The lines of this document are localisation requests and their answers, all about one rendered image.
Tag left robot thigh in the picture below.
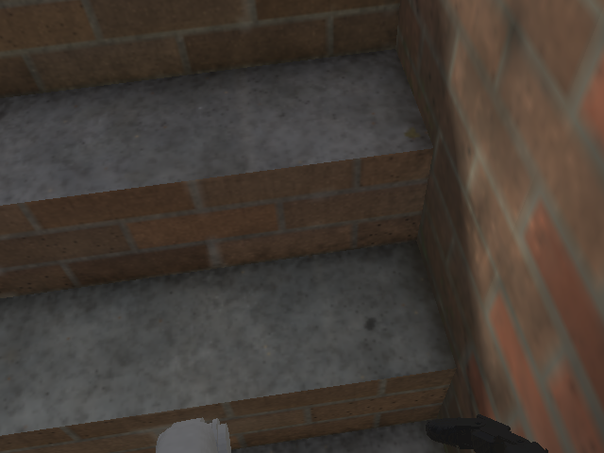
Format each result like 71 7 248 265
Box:
156 417 231 453

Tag right robot hand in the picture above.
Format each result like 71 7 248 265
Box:
426 414 548 453

